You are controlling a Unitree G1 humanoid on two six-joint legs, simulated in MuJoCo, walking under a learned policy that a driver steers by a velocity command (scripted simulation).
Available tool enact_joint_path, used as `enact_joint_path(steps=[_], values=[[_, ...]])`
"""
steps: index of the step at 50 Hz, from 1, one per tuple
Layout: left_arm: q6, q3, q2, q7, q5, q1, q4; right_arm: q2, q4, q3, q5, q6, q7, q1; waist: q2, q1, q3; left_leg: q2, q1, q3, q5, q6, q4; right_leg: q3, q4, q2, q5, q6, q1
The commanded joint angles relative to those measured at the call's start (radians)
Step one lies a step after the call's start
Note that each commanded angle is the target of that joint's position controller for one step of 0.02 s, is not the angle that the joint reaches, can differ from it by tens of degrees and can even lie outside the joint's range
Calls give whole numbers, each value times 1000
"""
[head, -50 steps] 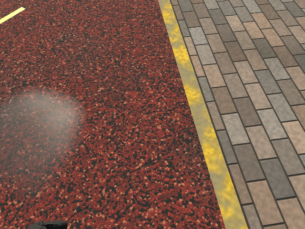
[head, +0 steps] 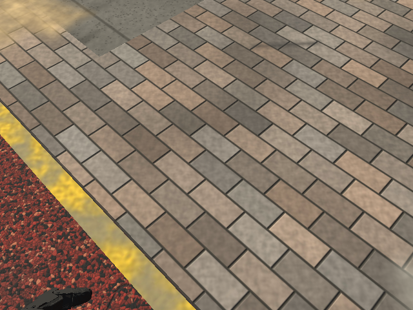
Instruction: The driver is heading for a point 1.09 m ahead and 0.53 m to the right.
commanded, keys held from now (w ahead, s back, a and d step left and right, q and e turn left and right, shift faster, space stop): w+e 1.00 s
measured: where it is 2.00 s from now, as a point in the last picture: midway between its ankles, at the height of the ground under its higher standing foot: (285, 211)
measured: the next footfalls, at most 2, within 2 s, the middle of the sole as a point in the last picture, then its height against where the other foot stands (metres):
right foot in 0.06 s outside the picture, level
left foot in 0.56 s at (192, 287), level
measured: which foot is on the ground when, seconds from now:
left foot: down 0.00-0.08, up 0.10-0.54, down 0.56-1.00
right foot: up 0.00-0.04, down 0.06-0.56, up 0.58-1.00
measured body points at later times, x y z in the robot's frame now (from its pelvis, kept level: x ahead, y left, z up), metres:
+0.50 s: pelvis +0.29 -0.03 +0.00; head +0.31 -0.06 +0.45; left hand +0.41 +0.24 -0.09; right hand +0.45 -0.33 -0.07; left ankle +0.49 +0.06 -0.71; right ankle +0.17 -0.11 -0.73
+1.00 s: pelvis +0.53 -0.12 +0.00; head +0.56 -0.15 +0.45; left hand +0.86 -0.06 -0.07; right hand +0.37 -0.37 -0.12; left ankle +0.49 +0.05 -0.73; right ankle +0.60 -0.32 -0.70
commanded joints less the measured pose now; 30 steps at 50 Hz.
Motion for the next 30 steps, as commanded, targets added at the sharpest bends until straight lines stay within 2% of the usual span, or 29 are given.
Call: enact_joint_path(steps=[1, 2, 3, 4, 5, 6, 7, 8, 9, 10, 13, 16, 19, 21, 24, 25, 26, 27, 28, 29, 30], values=[[-9, 39, 106, -8, 6, -8, -88, -219, -57, -54, 19, 6, -11, -41, 132, 83, -31, 263, 10, -47, 918, 142, 111, -85, -39, 81, -118, -59, 126], [-5, 62, 143, -4, 6, 113, -59, -223, -60, -55, 24, 14, -14, -53, 125, 158, -97, 243, -16, -19, 1022, 123, 280, -108, -83, 126, -108, -91, 287], [3, 96, 202, 11, 2, 291, -10, -194, -66, -43, 19, 15, -19, -47, 89, 245, -186, 206, -161, 0, 936, 88, 519, -77, -126, 147, -54, -131, 566], [10, 117, 301, 32, -7, 366, 9, -79, -102, -6, -32, 7, -14, 1, -141, 213, -259, 109, -525, -1, 221, 36, 872, 300, -137, -81, -59, -229, 882], [-11, 108, 335, 23, -4, 334, -35, -48, -152, 19, -26, -28, -3, 12, -237, 163, -434, -59, -787, -227, -268, 11, 1120, 851, -320, -257, -282, -404, 1050], [-28, 82, 240, 13, 2, 326, -31, -147, -169, -5, 13, -52, 9, -108, -93, 222, -366, 1, -895, -325, -187, 26, 1147, 771, -379, -238, -313, -341, 1011], [-39, 70, 208, 13, 5, 294, -20, -144, -186, -1, 26, -67, 14, -151, -75, 199, -232, 37, -910, -308, -97, 46, 1080, 628, -383, -201, -254, -304, 877], [-43, 61, 184, 15, 5, 227, -23, -130, -171, 1, 4, -72, 5, -150, 14, 149, -162, 78, -851, -308, -26, 44, 993, 524, -383, -155, -154, -269, 728], [-44, 51, 156, 18, 11, 174, -34, -140, -163, -6, -16, -66, 0, -138, 3, 112, -125, 101, -784, -310, 15, 35, 918, 449, -394, -121, -44, -254, 619], [-44, 46, 148, 23, 21, 145, -45, -142, -159, -9, -20, -55, 3, -121, -21, 86, -113, 110, -729, -313, 43, 27, 893, 419, -416, -102, 14, -253, 547], [-51, 48, 158, 40, 16, 153, -27, -104, -158, -2, -33, -29, 1, -131, -12, 74, -92, 95, -693, -286, 106, -18, 779, 342, -445, -71, 136, -264, 439], [-45, 52, 175, 58, 11, 195, 1, -68, -189, 13, -33, -25, 2, -245, -23, 111, -55, 63, -696, -280, 290, -44, 567, 285, -442, -26, 104, -230, 401], [-37, 55, 184, 66, 5, 237, 26, -51, -214, 22, -23, -33, 14, -351, -42, 155, -36, 14, -616, -275, 430, -43, 369, 279, -427, -2, 6, -191, 372], [-34, 57, 186, 66, 0, 268, 46, -65, -229, 19, -13, -41, 22, -389, -50, 169, -31, -2, -585, -289, 447, -34, 310, 324, -399, -21, -35, -183, 392], [-25, 55, 172, 70, -3, 280, 62, -100, -234, 3, -8, -51, 31, -378, -75, 154, -34, -11, -554, -315, 356, -3, 247, 412, -313, -52, -56, -165, 476], [-21, 57, 173, 71, -1, 273, 63, -110, -230, -3, -7, -55, 30, -351, -93, 138, -38, -14, -520, -311, 304, 12, 239, 435, -282, -57, -38, -157, 491], [-17, 54, 162, 70, -1, 260, 61, -117, -215, -11, -8, -59, 27, -290, -104, 104, -54, -19, -441, -294, 288, 32, 208, 440, -238, -42, -14, -141, 488], [-17, 42, 128, 68, 3, 256, 56, -142, -196, -26, -17, -64, 20, -195, -93, 58, -114, 4, -285, -298, 289, 64, 189, 408, -128, 7, 27, -110, 459], [-20, 20, 67, 65, 18, 265, 39, -193, -185, -40, -33, -67, 12, -49, 11, 1, -254, 168, -27, -452, 245, 128, 209, 328, 146, 69, -97, -71, 342], [-28, 3, 19, 65, -13, 404, 12, -270, -149, -60, -43, -53, 16, 40, 355, 60, -375, 391, 278, -931, 10, 295, 105, 194, 474, 203, -527, 1, -14], [-30, 19, 126, 70, -22, 396, 38, -178, -161, -42, -14, -48, 22, 25, 273, 40, -316, 408, 250, -1036, -225, 287, 48, 213, 611, 118, -510, 18, -143]])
